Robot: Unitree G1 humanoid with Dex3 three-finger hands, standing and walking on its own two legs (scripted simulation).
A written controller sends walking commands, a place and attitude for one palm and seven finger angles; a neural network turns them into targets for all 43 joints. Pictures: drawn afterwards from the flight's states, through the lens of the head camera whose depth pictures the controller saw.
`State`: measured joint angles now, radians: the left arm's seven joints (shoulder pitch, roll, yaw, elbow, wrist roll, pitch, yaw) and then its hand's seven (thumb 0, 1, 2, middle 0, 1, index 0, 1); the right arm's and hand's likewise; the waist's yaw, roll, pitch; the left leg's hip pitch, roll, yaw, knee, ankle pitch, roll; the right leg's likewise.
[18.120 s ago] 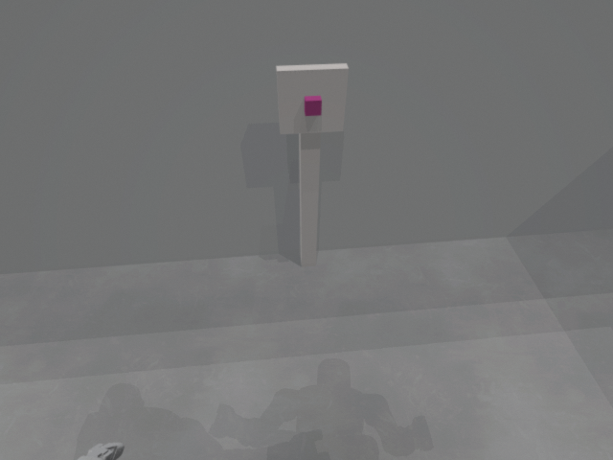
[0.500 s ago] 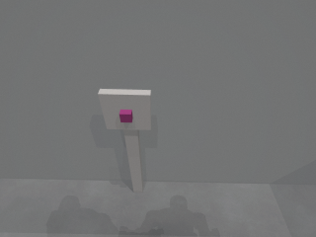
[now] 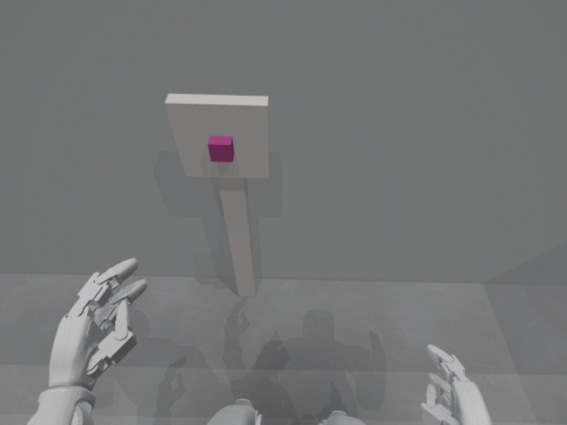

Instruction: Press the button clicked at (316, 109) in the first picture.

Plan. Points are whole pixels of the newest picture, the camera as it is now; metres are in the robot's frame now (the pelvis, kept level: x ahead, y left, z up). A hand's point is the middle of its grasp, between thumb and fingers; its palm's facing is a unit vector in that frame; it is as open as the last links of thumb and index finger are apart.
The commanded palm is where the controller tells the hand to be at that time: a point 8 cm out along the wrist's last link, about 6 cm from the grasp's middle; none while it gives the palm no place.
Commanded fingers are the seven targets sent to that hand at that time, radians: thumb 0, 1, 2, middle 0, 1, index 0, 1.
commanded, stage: raise the hand and make a fist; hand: left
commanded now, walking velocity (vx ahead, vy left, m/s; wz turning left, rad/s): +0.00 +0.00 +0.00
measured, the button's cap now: (221, 147) +0.59 +0.15 +0.04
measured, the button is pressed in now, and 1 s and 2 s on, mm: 0 0 0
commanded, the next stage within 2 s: aim a knuckle at the button in 1.72 s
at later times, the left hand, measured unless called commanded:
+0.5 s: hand (154, 340) +0.23 +0.19 -0.01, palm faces -0.01 -1.00 -0.02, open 3.3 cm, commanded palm +0.20 +0.26 +0.01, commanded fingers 0.00 0.90 0.90 -1.30 -1.50 -1.30 -1.50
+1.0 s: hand (145, 321) +0.25 +0.20 +0.02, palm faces +0.03 -1.00 -0.06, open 3.1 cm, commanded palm +0.22 +0.26 +0.02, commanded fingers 0.00 0.90 0.90 -1.30 -1.50 -1.30 -1.50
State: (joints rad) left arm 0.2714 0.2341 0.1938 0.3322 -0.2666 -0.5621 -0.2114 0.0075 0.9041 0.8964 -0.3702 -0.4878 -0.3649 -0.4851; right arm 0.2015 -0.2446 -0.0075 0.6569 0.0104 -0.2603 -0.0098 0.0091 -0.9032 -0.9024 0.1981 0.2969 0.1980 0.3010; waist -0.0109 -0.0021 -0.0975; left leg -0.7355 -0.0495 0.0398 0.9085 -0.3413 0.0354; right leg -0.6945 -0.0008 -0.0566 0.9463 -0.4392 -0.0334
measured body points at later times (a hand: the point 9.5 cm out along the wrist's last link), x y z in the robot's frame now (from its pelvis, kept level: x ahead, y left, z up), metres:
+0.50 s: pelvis +0.04 -0.01 -0.04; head +0.11 +0.00 +0.40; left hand +0.23 +0.25 +0.00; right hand +0.23 -0.24 -0.12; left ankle +0.07 +0.08 -0.68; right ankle +0.04 -0.10 -0.68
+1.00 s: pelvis +0.04 +0.00 -0.03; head +0.10 +0.01 +0.41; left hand +0.24 +0.26 +0.03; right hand +0.22 -0.23 -0.10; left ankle +0.07 +0.08 -0.68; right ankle +0.04 -0.10 -0.68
